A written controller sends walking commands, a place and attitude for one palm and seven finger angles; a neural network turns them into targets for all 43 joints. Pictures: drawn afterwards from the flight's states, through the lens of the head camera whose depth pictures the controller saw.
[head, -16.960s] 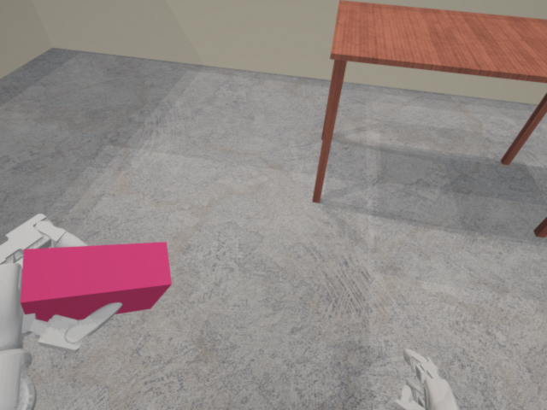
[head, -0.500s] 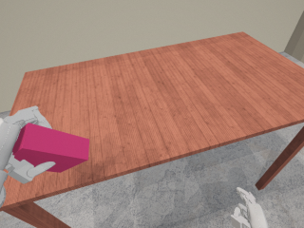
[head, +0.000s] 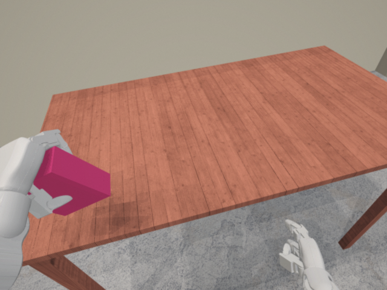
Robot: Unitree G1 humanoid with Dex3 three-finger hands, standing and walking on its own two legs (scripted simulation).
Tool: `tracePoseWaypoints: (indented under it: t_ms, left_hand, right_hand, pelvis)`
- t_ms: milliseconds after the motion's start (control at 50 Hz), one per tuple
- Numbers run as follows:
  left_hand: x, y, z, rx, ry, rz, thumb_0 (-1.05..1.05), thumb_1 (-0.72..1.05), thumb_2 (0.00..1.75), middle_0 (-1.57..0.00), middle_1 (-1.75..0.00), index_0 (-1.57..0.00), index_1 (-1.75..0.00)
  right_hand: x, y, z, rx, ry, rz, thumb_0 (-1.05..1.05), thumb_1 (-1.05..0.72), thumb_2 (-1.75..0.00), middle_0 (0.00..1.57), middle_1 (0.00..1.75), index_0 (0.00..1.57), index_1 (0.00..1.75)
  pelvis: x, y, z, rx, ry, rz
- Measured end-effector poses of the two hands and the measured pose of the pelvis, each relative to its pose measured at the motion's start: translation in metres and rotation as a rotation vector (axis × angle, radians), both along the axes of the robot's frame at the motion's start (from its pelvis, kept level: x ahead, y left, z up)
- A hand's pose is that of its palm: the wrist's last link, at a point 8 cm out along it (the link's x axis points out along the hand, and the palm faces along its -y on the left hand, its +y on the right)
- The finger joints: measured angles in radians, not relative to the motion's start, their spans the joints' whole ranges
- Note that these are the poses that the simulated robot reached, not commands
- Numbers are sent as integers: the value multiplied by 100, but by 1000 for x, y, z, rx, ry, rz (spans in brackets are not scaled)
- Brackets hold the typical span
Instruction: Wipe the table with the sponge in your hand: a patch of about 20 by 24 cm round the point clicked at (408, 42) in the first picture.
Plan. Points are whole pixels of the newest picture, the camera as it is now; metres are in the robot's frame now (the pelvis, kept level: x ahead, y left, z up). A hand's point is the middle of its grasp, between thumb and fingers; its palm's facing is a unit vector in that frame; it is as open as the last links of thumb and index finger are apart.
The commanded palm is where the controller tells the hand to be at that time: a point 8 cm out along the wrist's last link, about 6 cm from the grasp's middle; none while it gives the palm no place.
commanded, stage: turn the palm down, sponge in hand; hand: left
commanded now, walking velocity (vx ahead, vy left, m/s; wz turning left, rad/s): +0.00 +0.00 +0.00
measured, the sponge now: (70, 188) +0.24 +0.28 +0.13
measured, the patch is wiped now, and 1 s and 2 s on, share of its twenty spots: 0.00 0.00 0.00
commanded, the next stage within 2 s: move the sponge above the wiping area in 0.94 s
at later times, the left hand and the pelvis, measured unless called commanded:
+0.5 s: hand (50, 173) +0.22 +0.28 +0.19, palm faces +0.18 -0.10 -0.98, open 9.2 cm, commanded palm +0.18 +0.27 +0.25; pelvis -0.01 -0.01 +0.00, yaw +0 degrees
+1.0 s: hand (57, 179) +0.22 +0.26 +0.18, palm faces +0.18 -0.08 -0.98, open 9.2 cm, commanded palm +0.17 +0.26 +0.25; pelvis -0.02 -0.02 +0.00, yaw +0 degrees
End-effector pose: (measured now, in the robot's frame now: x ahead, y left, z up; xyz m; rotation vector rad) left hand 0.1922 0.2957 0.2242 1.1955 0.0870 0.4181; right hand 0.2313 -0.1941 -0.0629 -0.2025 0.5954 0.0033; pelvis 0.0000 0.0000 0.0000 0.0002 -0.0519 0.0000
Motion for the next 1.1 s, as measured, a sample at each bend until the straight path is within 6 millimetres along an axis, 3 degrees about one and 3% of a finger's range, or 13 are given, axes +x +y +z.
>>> tracePoseWaypoints:
  t_ms: [180,400,800,1100]
  left_hand:
    - [0,-8,7,87,40,-15,0,-43,106,-83,-140,-82,-141]
    - [5,-13,16,169,74,41,0,-43,106,-83,-141,-82,-141]
    - [-3,-36,10,231,99,27,0,-43,106,-83,-140,-82,-141]
    - [-2,-36,5,225,100,16,0,-43,106,-83,-140,-82,-141]
  right_hand:
    - [14,16,8,3,-9,49,2,-91,-90,20,30,21,31]
    - [14,9,5,15,10,63,2,-91,-90,20,30,21,31]
    - [9,-11,2,36,-12,51,2,-91,-90,20,30,20,30]
    - [0,-19,1,30,-14,27,2,-91,-90,20,30,20,30]
  pelvis:
    - [-3,5,3,2,-9,6]
    - [-8,-1,4,7,-12,8]
    - [-14,-18,2,13,-27,4]
    - [-18,-19,1,14,-31,-2]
